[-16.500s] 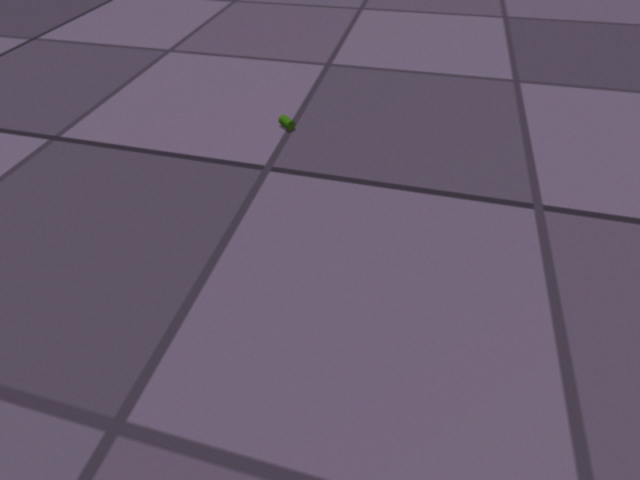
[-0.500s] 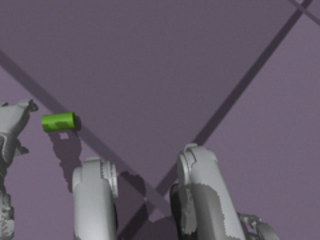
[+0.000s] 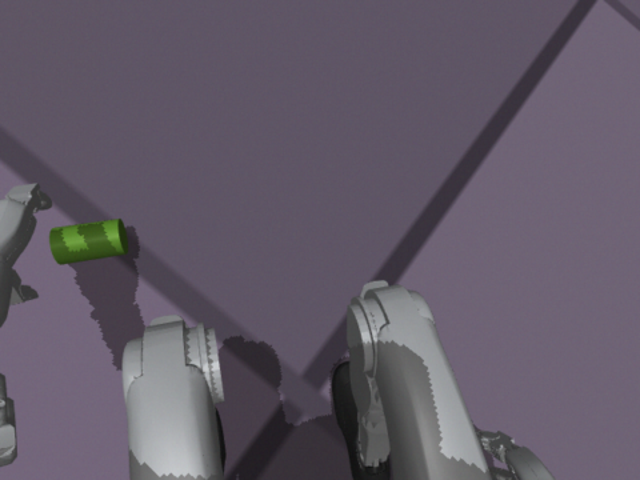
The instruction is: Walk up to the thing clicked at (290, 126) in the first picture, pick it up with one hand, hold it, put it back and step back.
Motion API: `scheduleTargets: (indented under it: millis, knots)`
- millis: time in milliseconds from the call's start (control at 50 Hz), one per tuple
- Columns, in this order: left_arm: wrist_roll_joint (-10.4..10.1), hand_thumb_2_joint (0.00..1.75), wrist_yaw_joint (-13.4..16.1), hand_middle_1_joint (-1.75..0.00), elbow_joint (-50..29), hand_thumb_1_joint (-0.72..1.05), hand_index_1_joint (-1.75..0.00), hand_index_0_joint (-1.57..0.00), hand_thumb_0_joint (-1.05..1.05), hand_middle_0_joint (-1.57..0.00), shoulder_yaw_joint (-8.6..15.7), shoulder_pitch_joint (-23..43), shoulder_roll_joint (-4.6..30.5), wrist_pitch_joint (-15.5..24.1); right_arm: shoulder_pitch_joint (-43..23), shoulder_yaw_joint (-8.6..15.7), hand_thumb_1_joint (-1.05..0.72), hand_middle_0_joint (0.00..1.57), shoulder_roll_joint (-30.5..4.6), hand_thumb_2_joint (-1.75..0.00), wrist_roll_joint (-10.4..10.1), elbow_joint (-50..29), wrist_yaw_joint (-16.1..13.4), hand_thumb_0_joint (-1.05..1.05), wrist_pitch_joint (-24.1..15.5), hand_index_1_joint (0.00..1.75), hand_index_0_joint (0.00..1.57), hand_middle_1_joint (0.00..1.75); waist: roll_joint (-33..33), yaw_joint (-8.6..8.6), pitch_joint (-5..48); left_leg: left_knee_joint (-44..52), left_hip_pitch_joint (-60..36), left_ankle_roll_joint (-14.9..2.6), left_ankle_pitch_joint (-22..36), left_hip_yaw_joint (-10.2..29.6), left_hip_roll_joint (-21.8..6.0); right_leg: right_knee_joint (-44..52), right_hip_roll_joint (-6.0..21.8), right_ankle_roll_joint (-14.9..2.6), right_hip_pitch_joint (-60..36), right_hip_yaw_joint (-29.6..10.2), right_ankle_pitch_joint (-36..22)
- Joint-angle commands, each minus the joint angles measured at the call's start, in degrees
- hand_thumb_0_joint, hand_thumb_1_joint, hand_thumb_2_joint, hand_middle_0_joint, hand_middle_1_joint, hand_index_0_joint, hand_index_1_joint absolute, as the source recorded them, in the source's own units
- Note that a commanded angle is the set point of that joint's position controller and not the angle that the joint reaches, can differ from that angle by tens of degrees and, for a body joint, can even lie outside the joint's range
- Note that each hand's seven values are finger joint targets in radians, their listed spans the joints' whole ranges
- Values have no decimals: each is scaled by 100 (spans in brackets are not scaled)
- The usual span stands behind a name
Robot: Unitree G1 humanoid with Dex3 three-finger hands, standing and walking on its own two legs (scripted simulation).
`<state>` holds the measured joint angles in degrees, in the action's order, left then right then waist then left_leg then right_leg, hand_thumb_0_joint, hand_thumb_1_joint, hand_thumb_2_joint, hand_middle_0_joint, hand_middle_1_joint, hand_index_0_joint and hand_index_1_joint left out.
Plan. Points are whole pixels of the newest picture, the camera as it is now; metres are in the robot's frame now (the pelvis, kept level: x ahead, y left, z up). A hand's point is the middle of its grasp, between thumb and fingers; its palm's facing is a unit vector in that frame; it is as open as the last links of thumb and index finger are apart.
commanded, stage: rise first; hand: left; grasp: from above
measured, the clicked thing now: (91, 241) +0.47 +0.29 -0.30
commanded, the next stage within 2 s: approach in 0.22 s
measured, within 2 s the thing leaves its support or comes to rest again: neither
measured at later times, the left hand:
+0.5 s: hand (30, 251) +0.43 +0.32 -0.18, palm faces -0.45 -0.06 -0.89, open 13.0 cm
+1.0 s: hand (50, 234) +0.45 +0.30 -0.19, palm faces -0.50 -0.08 -0.86, open 13.8 cm
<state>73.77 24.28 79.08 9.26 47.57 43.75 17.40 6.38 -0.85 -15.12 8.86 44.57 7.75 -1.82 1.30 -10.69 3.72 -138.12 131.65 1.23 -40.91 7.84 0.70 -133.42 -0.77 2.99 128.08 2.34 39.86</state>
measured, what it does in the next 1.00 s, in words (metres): stands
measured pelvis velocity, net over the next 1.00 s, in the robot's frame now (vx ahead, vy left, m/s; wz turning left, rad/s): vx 0.00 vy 0.00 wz -0.03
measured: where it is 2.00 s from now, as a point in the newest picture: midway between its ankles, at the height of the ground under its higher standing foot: (288, 468)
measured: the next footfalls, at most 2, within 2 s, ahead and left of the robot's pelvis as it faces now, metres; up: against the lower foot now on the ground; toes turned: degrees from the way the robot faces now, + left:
none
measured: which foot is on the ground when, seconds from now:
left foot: down 0.00-1.00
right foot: down 0.00-1.00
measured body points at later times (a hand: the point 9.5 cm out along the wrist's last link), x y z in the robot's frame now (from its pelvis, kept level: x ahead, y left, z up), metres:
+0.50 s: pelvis +0.00 +0.00 -0.01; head +0.23 +0.08 +0.37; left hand +0.45 +0.32 -0.13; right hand +0.06 -0.28 -0.11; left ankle +0.07 +0.13 -0.30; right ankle +0.10 -0.13 -0.30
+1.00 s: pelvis +0.00 +0.00 -0.01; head +0.25 +0.06 +0.36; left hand +0.47 +0.30 -0.14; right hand +0.01 -0.27 -0.11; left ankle +0.07 +0.13 -0.30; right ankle +0.10 -0.13 -0.30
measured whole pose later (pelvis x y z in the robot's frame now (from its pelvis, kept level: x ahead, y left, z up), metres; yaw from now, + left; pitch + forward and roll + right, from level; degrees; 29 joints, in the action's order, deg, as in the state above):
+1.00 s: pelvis +0.00 +0.00 -0.01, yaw -2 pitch +33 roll -9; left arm 69.9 20.2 84.1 7.1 53.5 47.5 13.2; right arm 10.0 -6.7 -16.4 8.7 41.9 8.9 -2.2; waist 0.5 -16.0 -0.8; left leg -139.7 133.2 1.2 -40.1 9.6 0.6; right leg -133.6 -1.4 3.4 129.1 3.8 38.2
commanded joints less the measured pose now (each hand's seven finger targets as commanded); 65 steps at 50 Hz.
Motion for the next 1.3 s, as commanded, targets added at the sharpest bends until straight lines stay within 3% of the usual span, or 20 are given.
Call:
scheduleTargets:
  millis: [0,40,140,280,300,320,440,520,640,700,760,780,840,920,1020,1080,1140,1200,1220,1280]
  knots:
    - [-107,76,220,-73,-721,-24,-73,-33,0,-33,313,1541,1686,12,1090,420,-90,20,-1428,-90,27,-88,-57,0,-21,30,20,30,-1549,57,3805,1457,-3085,-295,1287,-561,47,1228,-103,-442,-1676,598,-1281]
    - [-75,75,209,-75,-714,-24,-75,-34,0,-33,212,1520,1617,0,1101,416,-90,20,-1418,-90,50,-75,-45,0,-31,30,20,30,-1614,48,3830,1386,-3142,-296,1400,-581,51,1220,-117,-452,-1721,586,-1431]
    - [-76,77,198,-76,-619,-26,-76,-32,0,-31,291,1552,1754,8,1137,365,-90,20,-1452,-90,69,-89,-26,0,-4,30,20,30,-1473,23,3823,1322,-2931,-326,1381,-594,56,1266,-133,-434,-1893,580,-1478]
    - [-69,79,244,-79,-429,-28,-78,-30,0,-29,233,1688,1709,33,1105,291,-90,20,-1503,-90,87,-119,-10,0,-29,30,20,30,-1620,-77,3523,1424,-2867,-303,1019,-514,47,1220,-138,-440,-1576,673,-1090]
    - [-57,87,265,-73,-463,-36,-77,-25,0,-29,241,1712,1735,33,1099,284,-90,20,-1518,-90,74,-101,-13,0,-29,30,20,30,-1687,-81,3578,1430,-2985,-288,1080,-488,41,1180,-145,-440,-1532,695,-1137]
    - [-42,83,280,-81,-403,-34,-84,-24,0,-23,199,1715,1711,33,1063,287,-90,20,-1518,-89,77,-107,-11,0,-43,30,20,30,-1760,-89,3570,1410,-2982,-279,1079,-495,44,1157,-139,-448,-1495,695,-1138]
    - [72,88,367,-92,-323,-40,-91,-18,0,-18,-251,2515,1407,95,1188,202,-90,20,-1542,-90,114,-34,-6,0,-105,30,20,30,-1751,-498,3478,1251,-2883,-295,1030,-453,32,1177,-178,-443,-1385,733,-1196]
    - [125,90,561,-94,-293,-43,-93,-17,0,-16,-324,2925,1343,-70,1301,164,-90,20,-1590,-90,152,-41,-18,0,-181,30,20,30,-2019,-640,3561,1288,-3053,-280,1016,-475,10,1176,-166,-425,-1338,759,-1219]
    - [183,95,664,-93,259,-48,-94,-14,0,-14,-17,2710,1813,-649,1281,11,-90,20,-1627,-90,112,-180,-19,0,-178,30,20,30,-2279,-452,3660,1420,-3045,-254,1215,-497,13,1088,-144,-455,-1456,768,-1401]
    - [106,96,458,-95,452,-50,-95,-12,0,-13,-147,2551,1776,-891,1227,-78,-90,20,-1630,-90,43,-273,-1,0,-165,30,20,30,-2133,-500,3456,1391,-2820,-284,1249,-530,31,1113,-148,-494,-1556,728,-1503]
    - [-155,96,209,-94,342,-49,-95,-13,0,-13,-55,2270,1999,-947,1231,-126,-90,20,-1642,-90,-29,-354,-14,0,-128,30,20,30,-1700,-402,3573,1280,-2465,-359,1266,-563,46,1180,-160,-454,-2024,649,-1572]
    - [-206,96,119,-95,301,-50,-96,-12,0,-12,-21,2217,2102,-938,1234,-143,-90,20,-1645,-90,-43,-366,-2,0,-127,30,20,30,-1742,-392,3504,1270,-2347,-368,1277,-589,58,1189,-146,-443,-2117,617,-1586]
    - [-379,96,-178,-95,153,-51,-96,-13,0,-13,-112,2027,1916,-791,1305,-130,-90,20,-1618,-90,-44,-398,23,0,-99,30,20,30,-1436,-498,3524,1190,-2223,-393,1318,-555,56,1244,-181,-397,-2390,618,-1662]
    - [-490,94,-295,-94,-207,-49,-95,-14,0,-14,-130,2012,1816,-350,1363,-111,-90,20,-1654,-90,-4,-368,49,0,-82,30,20,30,-1514,-491,3427,1210,-2228,-325,1091,-478,49,1275,-194,-438,-2235,704,-1340]
    - [-327,95,-14,-93,-1178,-46,-93,-15,0,-16,-135,2019,1534,62,1431,114,-90,20,-1655,-89,-9,-324,78,0,-91,30,20,30,-2194,-415,3809,1299,-3183,-170,1349,-423,6,1150,-187,-510,-1846,767,-1502]
    - [-219,96,296,-91,-1557,-46,-92,-16,0,-17,34,2411,1705,55,1381,221,-90,20,-1680,-89,-16,-333,63,0,-93,30,20,30,-2389,-455,3886,1403,-3287,-158,1258,-406,-27,1111,-159,-513,-1589,772,-1426]
    - [-36,99,516,-91,-1047,-45,-93,-16,0,-18,22,2712,1746,-144,1385,192,-90,20,-1624,-90,7,-239,44,0,-109,30,20,30,-2294,-554,3641,1382,-3054,-210,1035,-474,-22,1194,-152,-503,-1397,729,-1262]
    - [100,98,537,-95,-188,-46,-96,-14,0,-15,-282,3055,1475,-380,1456,58,-90,20,-1604,-90,37,-118,11,0,-154,30,20,30,-1939,-785,3240,1315,-2736,-289,835,-482,2,1316,-160,-469,-1270,738,-1155]
    - [133,99,496,-96,134,-44,-97,-16,0,-17,-356,3060,1484,-427,1438,-2,-90,20,-1602,-90,54,-96,9,0,-177,30,20,30,-1880,-783,3105,1320,-2577,-301,737,-479,23,1335,-169,-478,-1262,739,-1050]
    - [34,101,314,-99,782,-42,-100,-17,0,-17,-519,2824,1446,-549,1380,-125,-90,20,-1666,-90,50,-169,0,0,-253,30,20,30,-1522,-814,2785,1283,-2310,-341,642,-457,38,1356,-167,-456,-1374,779,-953]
